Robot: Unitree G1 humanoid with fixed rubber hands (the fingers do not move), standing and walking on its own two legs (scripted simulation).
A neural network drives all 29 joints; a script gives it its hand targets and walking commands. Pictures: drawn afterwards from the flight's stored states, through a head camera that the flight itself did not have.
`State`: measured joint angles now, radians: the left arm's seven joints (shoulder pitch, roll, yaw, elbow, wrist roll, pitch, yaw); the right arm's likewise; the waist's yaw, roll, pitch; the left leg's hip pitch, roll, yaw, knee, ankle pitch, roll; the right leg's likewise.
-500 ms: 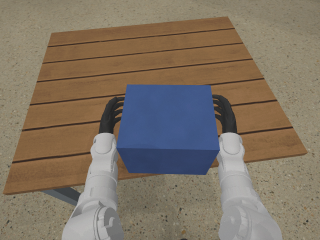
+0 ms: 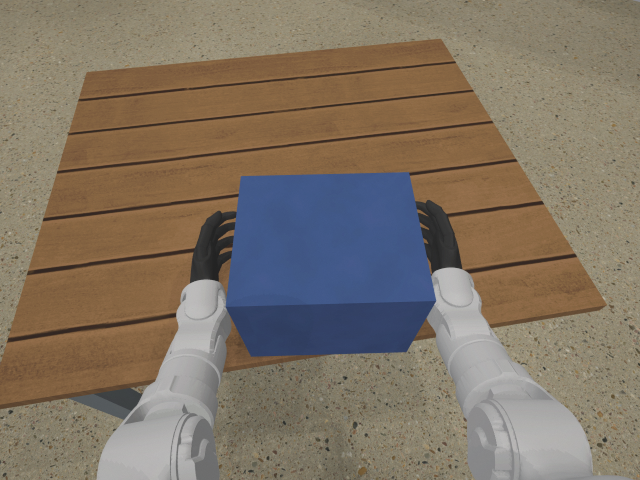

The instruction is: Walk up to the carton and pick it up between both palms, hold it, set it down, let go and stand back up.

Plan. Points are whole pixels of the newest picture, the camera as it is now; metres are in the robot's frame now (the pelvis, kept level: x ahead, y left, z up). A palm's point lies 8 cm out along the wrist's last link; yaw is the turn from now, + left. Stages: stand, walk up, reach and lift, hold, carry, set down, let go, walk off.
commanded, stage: set down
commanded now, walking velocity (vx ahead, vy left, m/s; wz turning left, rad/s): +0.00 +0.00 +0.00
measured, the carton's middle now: (327, 267) +0.38 +0.02 +0.01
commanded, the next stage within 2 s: none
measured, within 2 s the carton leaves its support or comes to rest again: neither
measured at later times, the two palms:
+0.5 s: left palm (164, 262) +0.36 +0.21 +0.06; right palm (503, 237) +0.39 -0.19 +0.07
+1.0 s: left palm (135, 219) +0.37 +0.22 +0.14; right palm (515, 200) +0.40 -0.18 +0.13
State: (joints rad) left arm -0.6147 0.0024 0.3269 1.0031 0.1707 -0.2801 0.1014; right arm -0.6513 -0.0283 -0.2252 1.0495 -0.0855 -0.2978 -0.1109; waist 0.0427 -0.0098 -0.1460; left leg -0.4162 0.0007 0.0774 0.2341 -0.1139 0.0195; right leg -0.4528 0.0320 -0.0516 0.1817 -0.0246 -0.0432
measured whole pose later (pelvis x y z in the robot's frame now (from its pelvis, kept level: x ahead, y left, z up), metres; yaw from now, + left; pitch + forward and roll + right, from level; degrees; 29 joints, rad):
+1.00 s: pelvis -0.03 -0.02 +0.00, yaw +2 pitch +7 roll +0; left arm -0.75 0.28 0.11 0.89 -0.20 0.10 0.03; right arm -0.82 -0.26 0.03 0.96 0.27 0.11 -0.11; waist 0.03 0.00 -0.16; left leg -0.31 0.02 0.04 0.32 -0.14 0.00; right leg -0.33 0.04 -0.09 0.27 -0.06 -0.07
